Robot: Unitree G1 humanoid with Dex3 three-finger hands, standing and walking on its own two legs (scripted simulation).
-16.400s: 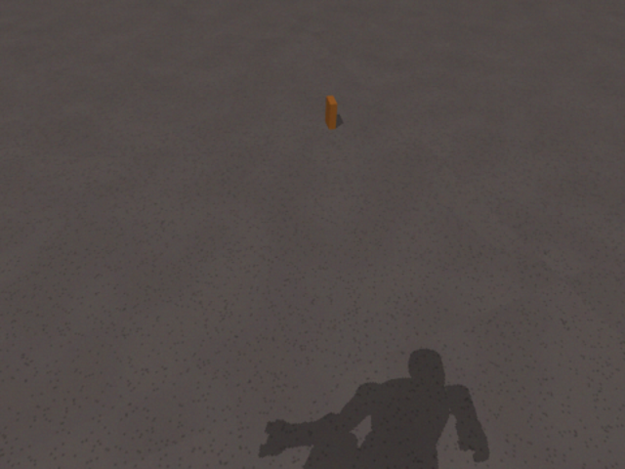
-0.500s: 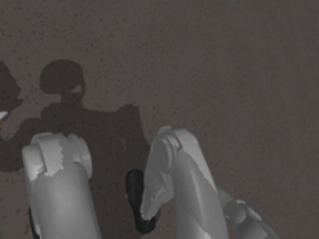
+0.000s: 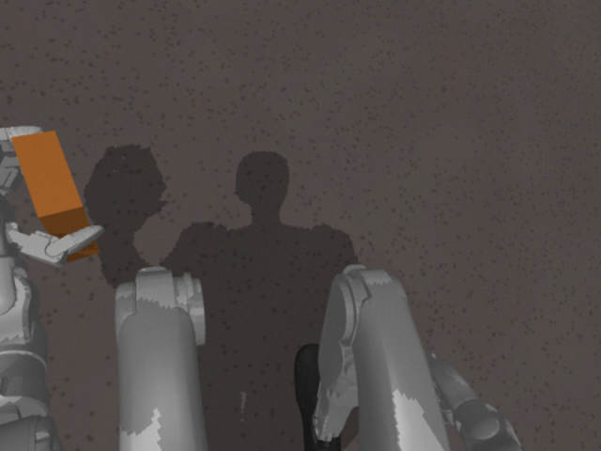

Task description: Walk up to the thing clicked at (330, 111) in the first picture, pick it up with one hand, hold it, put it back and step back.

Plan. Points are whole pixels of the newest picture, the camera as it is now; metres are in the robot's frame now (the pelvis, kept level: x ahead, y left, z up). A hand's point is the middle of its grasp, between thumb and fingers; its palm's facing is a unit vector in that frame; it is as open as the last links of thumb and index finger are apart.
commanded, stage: settle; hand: left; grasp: from the side
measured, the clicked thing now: (62, 203) +0.40 +0.30 -0.09
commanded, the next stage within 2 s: lift in 0.90 s
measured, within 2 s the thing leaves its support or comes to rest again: neither
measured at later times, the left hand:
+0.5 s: hand (41, 168) +0.40 +0.29 +0.00, palm faces +0.35 -0.93 -0.06, open 12.7 cm
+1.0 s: hand (34, 159) +0.40 +0.29 +0.03, palm faces +0.34 -0.94 -0.07, open 12.7 cm
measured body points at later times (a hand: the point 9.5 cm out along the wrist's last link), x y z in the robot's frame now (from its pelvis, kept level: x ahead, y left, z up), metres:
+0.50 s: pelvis +0.01 -0.01 +0.03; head +0.21 +0.07 +0.43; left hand +0.38 +0.34 +0.00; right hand +0.19 -0.25 -0.09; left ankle +0.08 +0.14 -0.29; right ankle +0.12 -0.12 -0.29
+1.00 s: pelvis +0.01 -0.01 +0.05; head +0.19 +0.06 +0.46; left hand +0.38 +0.34 +0.03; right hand +0.18 -0.25 -0.07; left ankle +0.08 +0.14 -0.29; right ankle +0.12 -0.12 -0.29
